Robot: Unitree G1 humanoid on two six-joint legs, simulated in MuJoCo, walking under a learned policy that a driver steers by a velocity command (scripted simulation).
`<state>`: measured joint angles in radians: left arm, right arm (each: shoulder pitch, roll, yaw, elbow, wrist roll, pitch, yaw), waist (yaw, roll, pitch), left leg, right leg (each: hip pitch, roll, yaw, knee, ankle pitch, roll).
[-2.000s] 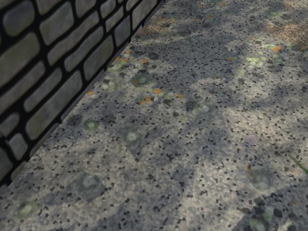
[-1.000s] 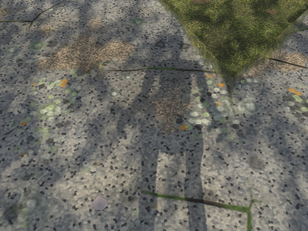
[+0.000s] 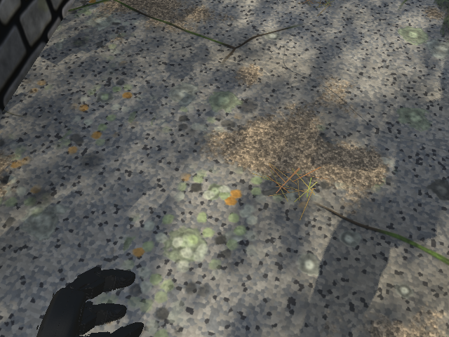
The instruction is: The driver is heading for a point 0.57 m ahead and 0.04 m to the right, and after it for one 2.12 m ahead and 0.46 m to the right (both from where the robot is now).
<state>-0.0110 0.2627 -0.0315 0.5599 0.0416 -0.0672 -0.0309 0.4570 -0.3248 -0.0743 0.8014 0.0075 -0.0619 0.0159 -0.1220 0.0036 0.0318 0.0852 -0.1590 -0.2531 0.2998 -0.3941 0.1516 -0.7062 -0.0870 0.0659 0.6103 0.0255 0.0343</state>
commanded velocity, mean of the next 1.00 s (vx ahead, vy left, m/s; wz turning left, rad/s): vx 1.00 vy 0.00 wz -0.15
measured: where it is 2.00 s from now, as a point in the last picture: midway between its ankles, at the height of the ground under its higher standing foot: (239, 54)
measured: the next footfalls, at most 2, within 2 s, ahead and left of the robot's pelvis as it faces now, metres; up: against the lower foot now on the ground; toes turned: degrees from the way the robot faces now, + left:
right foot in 0.06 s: +0.28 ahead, -0.16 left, +0.00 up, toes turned +8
left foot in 0.50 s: +0.62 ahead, +0.17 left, +0.00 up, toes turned +13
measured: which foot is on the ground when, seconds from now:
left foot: down 0.00-0.08, up 0.10-0.48, down 0.50-0.94, up 0.96-1.00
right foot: up 0.00-0.04, down 0.06-0.48, up 0.50-0.92, down 0.94-1.00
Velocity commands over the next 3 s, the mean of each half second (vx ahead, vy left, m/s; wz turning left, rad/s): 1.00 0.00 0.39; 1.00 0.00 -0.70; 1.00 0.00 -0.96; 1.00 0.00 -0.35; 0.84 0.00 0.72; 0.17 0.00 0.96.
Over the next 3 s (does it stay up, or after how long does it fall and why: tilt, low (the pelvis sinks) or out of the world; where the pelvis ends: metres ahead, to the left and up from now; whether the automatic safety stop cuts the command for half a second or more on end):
stays up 2.16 -0.73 0.01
